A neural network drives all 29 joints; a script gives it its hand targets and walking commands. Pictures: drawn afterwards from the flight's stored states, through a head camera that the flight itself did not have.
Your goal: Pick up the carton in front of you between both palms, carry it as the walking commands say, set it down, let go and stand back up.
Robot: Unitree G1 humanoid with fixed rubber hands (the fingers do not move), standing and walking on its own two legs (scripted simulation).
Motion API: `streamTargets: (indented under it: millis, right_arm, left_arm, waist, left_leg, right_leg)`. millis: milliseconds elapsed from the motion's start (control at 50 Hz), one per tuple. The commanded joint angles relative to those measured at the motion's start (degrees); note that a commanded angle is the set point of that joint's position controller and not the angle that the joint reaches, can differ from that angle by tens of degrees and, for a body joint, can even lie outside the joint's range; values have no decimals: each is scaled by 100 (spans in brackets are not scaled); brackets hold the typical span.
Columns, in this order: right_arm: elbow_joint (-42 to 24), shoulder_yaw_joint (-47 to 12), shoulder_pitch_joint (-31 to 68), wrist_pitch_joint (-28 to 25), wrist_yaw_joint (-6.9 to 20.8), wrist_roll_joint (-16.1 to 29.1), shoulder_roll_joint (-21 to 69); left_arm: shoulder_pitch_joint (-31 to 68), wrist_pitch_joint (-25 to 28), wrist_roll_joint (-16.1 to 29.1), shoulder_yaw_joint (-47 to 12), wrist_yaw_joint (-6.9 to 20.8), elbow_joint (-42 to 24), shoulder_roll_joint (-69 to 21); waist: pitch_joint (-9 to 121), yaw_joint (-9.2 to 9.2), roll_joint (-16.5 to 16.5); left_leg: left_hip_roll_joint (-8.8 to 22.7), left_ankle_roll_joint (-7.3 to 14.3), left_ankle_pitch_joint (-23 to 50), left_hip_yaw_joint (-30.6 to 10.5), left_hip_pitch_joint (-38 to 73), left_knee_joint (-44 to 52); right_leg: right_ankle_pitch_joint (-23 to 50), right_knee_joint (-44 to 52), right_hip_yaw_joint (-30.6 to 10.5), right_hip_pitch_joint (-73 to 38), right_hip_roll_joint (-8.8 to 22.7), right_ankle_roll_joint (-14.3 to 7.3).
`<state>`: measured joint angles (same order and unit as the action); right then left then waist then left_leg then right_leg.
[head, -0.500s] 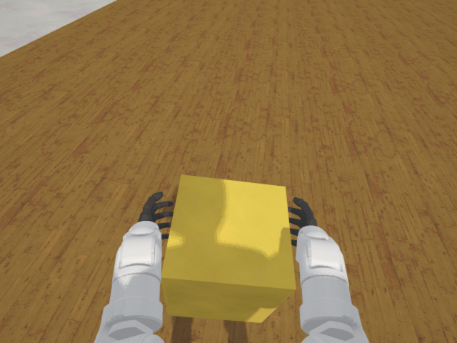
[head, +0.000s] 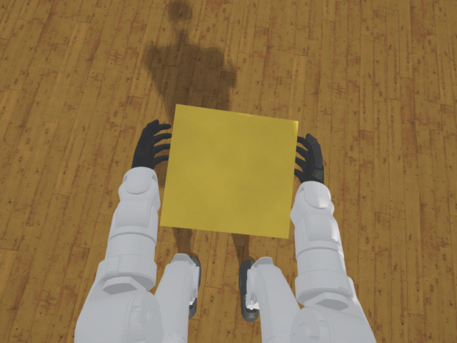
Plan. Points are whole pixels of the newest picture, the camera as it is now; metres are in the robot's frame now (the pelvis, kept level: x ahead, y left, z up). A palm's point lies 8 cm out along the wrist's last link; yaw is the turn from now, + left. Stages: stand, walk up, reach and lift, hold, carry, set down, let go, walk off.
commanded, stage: set down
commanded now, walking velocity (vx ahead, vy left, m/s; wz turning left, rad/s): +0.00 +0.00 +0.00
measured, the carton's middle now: (225, 177) +0.41 +0.01 -0.17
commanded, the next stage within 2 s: none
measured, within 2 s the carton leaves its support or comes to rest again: rests again in 1.84 s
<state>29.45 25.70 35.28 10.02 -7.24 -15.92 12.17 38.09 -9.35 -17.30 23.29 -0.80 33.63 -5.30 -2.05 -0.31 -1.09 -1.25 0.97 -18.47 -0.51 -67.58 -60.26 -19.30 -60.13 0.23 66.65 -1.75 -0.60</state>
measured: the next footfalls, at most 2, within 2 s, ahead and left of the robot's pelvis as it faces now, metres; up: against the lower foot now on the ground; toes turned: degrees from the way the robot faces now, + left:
none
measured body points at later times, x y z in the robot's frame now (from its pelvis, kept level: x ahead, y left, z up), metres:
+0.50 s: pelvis -0.01 +0.01 -0.13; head +0.24 +0.03 +0.24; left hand +0.46 +0.16 -0.23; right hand +0.43 -0.14 -0.22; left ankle +0.08 +0.11 -0.65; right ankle +0.08 -0.11 -0.65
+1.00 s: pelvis -0.04 +0.01 -0.25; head +0.28 +0.04 +0.07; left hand +0.49 +0.16 -0.38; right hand +0.45 -0.13 -0.38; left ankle +0.08 +0.11 -0.65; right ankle +0.07 -0.11 -0.65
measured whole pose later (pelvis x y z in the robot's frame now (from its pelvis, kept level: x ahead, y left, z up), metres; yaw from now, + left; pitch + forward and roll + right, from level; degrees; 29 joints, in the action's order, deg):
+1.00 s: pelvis -0.04 +0.01 -0.25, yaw -2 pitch +44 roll -4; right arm 40.3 27.3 59.6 10.4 -13.8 -4.9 3.7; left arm 69.1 -10.7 -7.9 14.5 -4.3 53.2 9.7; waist -0.6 -0.6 -1.4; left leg -2.3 1.5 -28.9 -0.9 -127.5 -112.5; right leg -30.8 -111.7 1.1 125.0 -3.8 1.7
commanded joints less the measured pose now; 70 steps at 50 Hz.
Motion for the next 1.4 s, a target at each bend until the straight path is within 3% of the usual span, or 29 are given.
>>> streamTargets:
  millis: [0, 60, 160, 320, 500, 640, 940, 1100, 1160, 1280, 1380]
  right_arm:
    - [-118, -3800, 3196, -308, 1339, 847, 4851]
    - [-35, -3838, 3112, -68, 1362, 928, 4899]
    - [377, -3436, 3281, 216, 1454, 862, 4866]
    - [715, -2989, 3732, 113, 1291, 808, 4563]
    - [607, -3058, 4561, -50, 1057, 1122, 4286]
    - [592, -2933, 5083, -62, 880, 1246, 4064]
    - [772, -2731, 6300, -161, 770, 1517, 3535]
    - [870, -2750, 6817, -306, 748, 1806, 3131]
    - [922, -2854, 6682, -347, 730, 1990, 3287]
    - [1641, -2589, 6138, -202, 919, 2078, 3726]
    - [1822, -2290, 6213, -129, 1127, 1873, 3517]
  left_arm:
    - [2988, 216, 877, -3586, 1232, -103, -4950]
    - [2806, -32, 902, -3615, 1221, 23, -5019]
    - [2742, -352, 750, -3183, 1259, 594, -5034]
    - [3244, -229, 785, -2844, 1121, 1003, -4742]
    - [3938, -110, 987, -2909, 875, 1053, -4349]
    - [4658, -153, 1264, -3145, 858, 1022, -4167]
    - [5590, -84, 1395, -2850, 920, 1842, -3414]
    - [6172, 49, 1756, -3090, 959, 2082, -3041]
    - [6518, 154, 2037, -3382, 930, 1805, -3016]
    - [6832, 284, 2319, -3773, 864, 1471, -2974]
    - [6497, 245, 2105, -3409, 869, 1913, -2922]
  waist:
    - [6773, 3, 265]
    - [6490, 33, 326]
    - [5670, 62, 308]
    - [5793, 2, 270]
    - [6376, 101, 307]
    - [6663, -58, 540]
    - [6316, 43, 397]
    - [6089, -26, 454]
    - [6417, -41, 527]
    - [6279, -53, 953]
    - [5357, -20, 859]
  left_leg:
    - [-660, -82, 2254, -293, 2487, -357]
    - [-700, -107, 1710, -239, 1859, -565]
    - [-719, -68, 921, -262, 832, -871]
    - [-746, -57, 879, -309, -104, -1634]
    - [-736, -116, 683, -257, -395, -2455]
    - [-751, -174, 410, -153, -980, -3052]
    - [-657, -48, 242, -30, -2179, -4212]
    - [-537, -7, 323, -41, -2400, -4851]
    - [-514, -29, 490, 5, -2212, -5035]
    - [-465, -70, 987, -31, -1818, -5236]
    - [-460, -10, 720, -138, -2257, -5239]
  right_leg:
    - [2091, -322, -295, -1888, -687, 204]
    - [1501, -585, -245, -1194, -739, 208]
    - [670, -967, -156, 19, -777, 190]
    - [537, -1750, -69, 1199, -851, 212]
    - [159, -2667, 110, 2212, -938, 290]
    - [84, -3287, 224, 2450, -940, 287]
    - [1, -4399, 330, 3063, -873, 337]
    - [110, -5049, 398, 3206, -802, 348]
    - [321, -5252, 423, 2992, -806, 339]
    - [518, -5543, 450, 3630, -827, 315]
    - [121, -5605, 452, 4357, -803, 306]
